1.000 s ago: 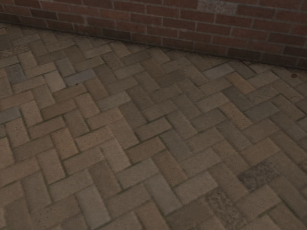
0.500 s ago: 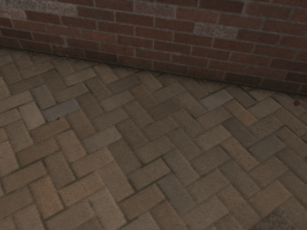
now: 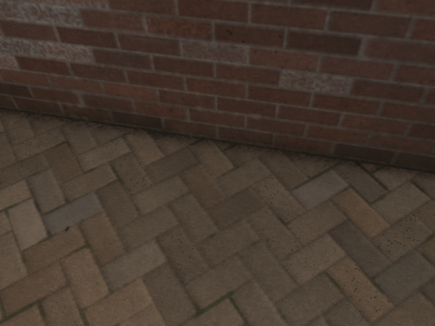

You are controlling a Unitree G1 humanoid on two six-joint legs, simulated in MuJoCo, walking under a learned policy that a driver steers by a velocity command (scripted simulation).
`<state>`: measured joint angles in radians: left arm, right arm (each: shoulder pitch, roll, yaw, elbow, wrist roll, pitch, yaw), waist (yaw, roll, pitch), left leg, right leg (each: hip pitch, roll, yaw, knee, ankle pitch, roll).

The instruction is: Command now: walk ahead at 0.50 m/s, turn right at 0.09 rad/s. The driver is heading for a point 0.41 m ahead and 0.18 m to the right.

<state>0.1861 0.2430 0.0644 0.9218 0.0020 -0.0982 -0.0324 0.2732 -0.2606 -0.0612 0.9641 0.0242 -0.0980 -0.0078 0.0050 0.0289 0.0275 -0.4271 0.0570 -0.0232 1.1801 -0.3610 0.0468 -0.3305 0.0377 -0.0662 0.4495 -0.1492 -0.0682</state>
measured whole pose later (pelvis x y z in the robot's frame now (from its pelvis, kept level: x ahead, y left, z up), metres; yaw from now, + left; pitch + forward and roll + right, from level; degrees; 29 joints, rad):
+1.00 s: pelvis +0.44 -0.05 +0.00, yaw -22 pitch +1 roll +0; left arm 0.07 0.23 0.04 0.79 0.03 -0.04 -0.02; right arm 0.16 -0.29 -0.04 0.92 0.00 0.00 -0.03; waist -0.02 0.03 0.06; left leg -0.38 0.08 -0.01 0.98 -0.53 -0.07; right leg -0.39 0.03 -0.02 0.47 -0.10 -0.05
